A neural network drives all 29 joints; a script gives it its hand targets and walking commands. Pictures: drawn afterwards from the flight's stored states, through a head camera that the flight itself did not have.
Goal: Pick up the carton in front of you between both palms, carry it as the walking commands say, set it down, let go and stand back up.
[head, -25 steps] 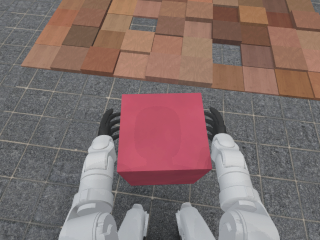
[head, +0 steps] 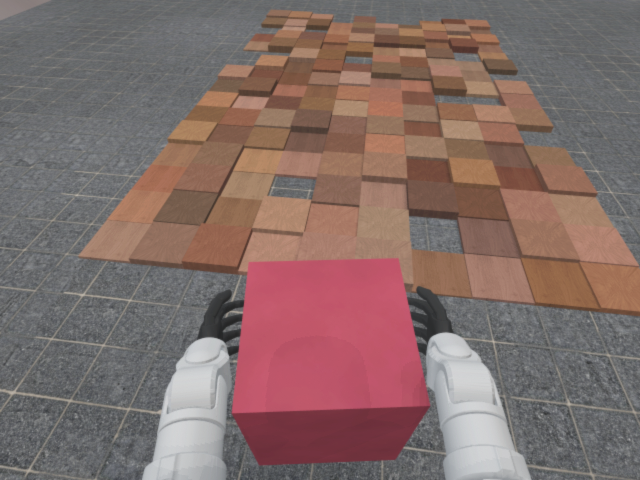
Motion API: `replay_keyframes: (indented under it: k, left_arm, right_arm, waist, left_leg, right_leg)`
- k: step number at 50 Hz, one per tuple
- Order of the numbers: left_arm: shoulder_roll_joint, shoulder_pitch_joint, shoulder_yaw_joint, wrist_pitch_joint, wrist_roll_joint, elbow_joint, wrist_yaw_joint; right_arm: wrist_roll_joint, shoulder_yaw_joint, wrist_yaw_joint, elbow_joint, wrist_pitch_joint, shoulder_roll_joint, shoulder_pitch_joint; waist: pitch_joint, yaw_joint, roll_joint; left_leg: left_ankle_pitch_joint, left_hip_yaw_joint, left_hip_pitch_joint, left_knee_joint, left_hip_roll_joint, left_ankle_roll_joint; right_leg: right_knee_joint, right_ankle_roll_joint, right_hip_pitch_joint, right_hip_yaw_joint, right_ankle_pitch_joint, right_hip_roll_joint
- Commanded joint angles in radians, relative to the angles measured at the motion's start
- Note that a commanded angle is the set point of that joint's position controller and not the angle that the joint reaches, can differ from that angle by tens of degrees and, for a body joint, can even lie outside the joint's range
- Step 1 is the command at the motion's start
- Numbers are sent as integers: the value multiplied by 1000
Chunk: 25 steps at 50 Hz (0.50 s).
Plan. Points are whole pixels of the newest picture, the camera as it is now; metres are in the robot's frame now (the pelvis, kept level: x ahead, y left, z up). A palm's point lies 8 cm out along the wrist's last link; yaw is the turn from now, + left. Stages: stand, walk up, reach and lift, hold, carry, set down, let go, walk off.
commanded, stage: reach and lift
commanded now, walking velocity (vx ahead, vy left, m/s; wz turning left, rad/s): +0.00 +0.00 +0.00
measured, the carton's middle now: (325, 366) +0.30 +0.00 -0.05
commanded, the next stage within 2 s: hold in 1.02 s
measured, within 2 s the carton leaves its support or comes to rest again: neither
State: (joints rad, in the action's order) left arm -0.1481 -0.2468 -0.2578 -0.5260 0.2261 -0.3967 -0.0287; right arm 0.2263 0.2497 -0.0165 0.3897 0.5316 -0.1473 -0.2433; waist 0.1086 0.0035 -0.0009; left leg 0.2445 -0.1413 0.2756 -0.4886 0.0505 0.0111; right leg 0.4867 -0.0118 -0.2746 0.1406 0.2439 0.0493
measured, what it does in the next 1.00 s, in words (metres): stands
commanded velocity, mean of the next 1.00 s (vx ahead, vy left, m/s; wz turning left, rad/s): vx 0.00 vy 0.00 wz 0.00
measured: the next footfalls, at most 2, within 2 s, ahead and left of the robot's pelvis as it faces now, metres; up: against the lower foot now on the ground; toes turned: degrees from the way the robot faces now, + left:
none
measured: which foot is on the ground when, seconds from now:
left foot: down 0.00-1.00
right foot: down 0.00-1.00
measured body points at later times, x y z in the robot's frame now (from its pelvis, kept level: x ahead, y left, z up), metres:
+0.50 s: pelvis -0.01 +0.00 +0.00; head -0.04 +0.00 +0.45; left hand +0.30 +0.15 +0.03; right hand +0.30 -0.15 +0.03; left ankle +0.01 +0.13 -0.74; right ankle +0.01 -0.13 -0.74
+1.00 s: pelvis +0.00 +0.00 +0.01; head -0.03 +0.00 +0.46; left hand +0.30 +0.15 +0.04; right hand +0.30 -0.15 +0.04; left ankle +0.01 +0.13 -0.74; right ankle +0.01 -0.13 -0.74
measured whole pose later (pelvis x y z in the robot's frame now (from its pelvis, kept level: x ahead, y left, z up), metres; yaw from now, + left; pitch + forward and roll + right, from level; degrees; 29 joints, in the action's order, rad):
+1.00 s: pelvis +0.00 +0.00 +0.01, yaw +0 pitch -5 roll +0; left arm -0.15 -0.26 -0.24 -0.69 0.27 -0.29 0.00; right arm 0.27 0.23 0.01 0.28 0.69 -0.15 -0.26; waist 0.00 0.00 0.00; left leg 0.20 -0.14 0.07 -0.36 0.04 0.01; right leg 0.36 -0.01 -0.07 0.13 0.20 0.04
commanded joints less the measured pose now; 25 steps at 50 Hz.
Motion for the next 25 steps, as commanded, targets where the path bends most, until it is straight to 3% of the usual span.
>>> replay_keyframes:
  k: [1, 7, 13, 25]
  left_arm:
    - [-955, -433, 542, -46, -171, -22, 257]
    - [-950, -528, 467, -68, -141, -57, 276]
    - [-968, -613, 487, -63, -150, -40, 283]
    - [-948, -563, 500, -83, -150, 0, 273]
  right_arm:
    - [-170, -539, 246, 17, 40, -950, -439]
    - [-140, -466, 262, 51, 61, -945, -537]
    - [-144, -476, 268, 39, 57, -965, -613]
    - [-146, -490, 261, 1, 77, -947, -566]
  waist:
    - [124, 0, -2]
    - [37, -1, 3]
    - [105, 1, 0]
    - [126, 0, -2]
  left_leg:
    - [-174, 61, -121, 107, 43, 5]
    - [-33, 69, -108, 120, 36, -6]
    - [-39, 75, -138, 109, 36, -6]
    - [-134, 74, -190, 133, 40, 2]
  right_leg:
    - [-101, 2, 130, -58, -181, 39]
    - [-117, 13, 113, -69, -34, 35]
    - [-109, 13, 142, -74, -43, 34]
    - [-130, 5, 193, -75, -139, 41]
